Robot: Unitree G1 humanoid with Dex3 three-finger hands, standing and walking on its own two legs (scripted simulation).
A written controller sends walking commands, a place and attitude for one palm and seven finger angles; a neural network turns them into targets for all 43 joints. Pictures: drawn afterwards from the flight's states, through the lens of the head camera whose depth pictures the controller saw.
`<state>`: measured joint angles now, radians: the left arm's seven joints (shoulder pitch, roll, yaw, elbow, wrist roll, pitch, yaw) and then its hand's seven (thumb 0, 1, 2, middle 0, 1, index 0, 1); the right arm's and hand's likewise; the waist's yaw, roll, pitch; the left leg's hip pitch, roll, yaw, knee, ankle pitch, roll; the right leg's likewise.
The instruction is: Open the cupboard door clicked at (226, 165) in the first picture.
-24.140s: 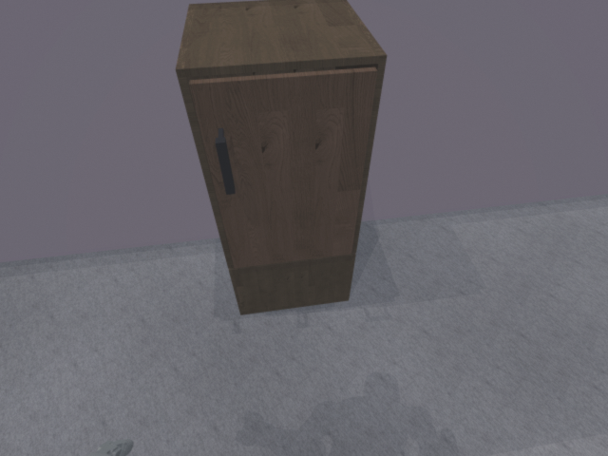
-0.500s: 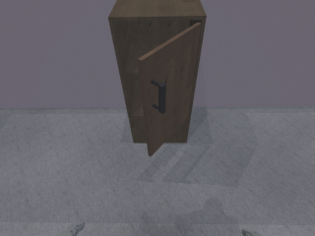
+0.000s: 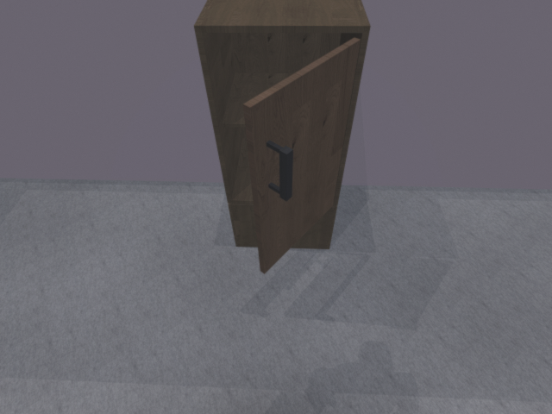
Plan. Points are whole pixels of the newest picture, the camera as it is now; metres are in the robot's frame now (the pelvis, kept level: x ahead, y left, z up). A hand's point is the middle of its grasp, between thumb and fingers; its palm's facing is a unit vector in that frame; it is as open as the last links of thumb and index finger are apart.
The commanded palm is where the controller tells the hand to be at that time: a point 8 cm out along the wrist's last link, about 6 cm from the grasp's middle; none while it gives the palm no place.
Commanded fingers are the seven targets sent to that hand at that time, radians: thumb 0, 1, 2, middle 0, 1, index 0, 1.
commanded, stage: let the arm hang, fingers relaxed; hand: left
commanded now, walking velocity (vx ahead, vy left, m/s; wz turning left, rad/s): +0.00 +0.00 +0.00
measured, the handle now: (279, 171) +0.60 +0.03 -0.03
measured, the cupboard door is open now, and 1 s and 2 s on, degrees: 52 52 52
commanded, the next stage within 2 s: look to check the result in 0.38 s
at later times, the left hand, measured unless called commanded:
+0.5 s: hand out of the picture +0.00 +0.15 -0.17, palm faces +0.05 -0.98 -0.18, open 7.4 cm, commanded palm none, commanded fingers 0.00 0.90 0.90 -0.20 -0.30 -0.20 -0.30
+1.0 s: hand out of the picture +0.03 +0.14 -0.17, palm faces +0.04 -0.98 -0.18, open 7.4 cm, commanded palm none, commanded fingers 0.00 0.90 0.90 -0.20 -0.30 -0.20 -0.30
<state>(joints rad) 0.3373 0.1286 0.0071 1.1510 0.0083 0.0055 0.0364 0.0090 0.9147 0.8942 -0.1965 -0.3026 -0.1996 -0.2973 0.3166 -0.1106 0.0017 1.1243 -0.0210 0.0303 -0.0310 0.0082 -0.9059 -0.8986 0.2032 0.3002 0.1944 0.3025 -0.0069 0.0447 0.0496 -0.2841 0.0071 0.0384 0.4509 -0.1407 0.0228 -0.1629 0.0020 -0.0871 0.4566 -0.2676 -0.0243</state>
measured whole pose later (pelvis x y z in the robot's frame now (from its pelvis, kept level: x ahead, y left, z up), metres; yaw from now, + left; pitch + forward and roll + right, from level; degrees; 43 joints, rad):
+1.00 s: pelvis +0.04 -0.02 +0.00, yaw +0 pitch -1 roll +1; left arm 0.29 0.11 0.01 1.15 0.01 -0.01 0.04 0.01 0.91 0.89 -0.20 -0.30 -0.20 -0.30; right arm 0.26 -0.14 0.00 1.16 -0.02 0.01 -0.05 0.01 -0.92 -0.90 0.20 0.30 0.19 0.30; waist 0.00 0.01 0.05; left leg -0.20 0.01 0.04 0.41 -0.19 0.00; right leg -0.07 0.01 -0.08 0.39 -0.30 -0.04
